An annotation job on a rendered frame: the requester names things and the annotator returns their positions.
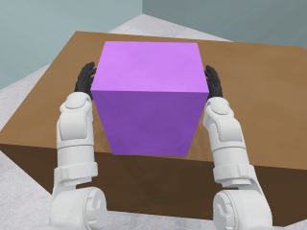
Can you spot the left robot hand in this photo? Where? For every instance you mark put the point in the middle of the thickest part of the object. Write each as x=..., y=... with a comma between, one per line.
x=85, y=80

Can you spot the right robot hand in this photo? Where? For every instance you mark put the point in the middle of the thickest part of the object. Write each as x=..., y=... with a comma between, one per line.
x=213, y=83

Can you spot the robot right upper arm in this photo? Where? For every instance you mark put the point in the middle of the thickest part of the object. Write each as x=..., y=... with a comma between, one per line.
x=241, y=210

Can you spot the pedestal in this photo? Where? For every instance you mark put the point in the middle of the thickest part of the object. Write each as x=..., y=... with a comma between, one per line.
x=266, y=88

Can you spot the robot right forearm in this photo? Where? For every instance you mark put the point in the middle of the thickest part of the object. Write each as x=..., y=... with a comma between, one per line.
x=232, y=168

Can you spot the robot left upper arm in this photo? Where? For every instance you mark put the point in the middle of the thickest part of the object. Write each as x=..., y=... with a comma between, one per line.
x=79, y=209

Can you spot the carton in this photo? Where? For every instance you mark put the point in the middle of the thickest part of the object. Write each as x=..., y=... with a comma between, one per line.
x=150, y=96

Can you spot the robot left forearm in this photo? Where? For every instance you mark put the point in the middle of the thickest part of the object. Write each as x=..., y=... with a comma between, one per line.
x=75, y=141

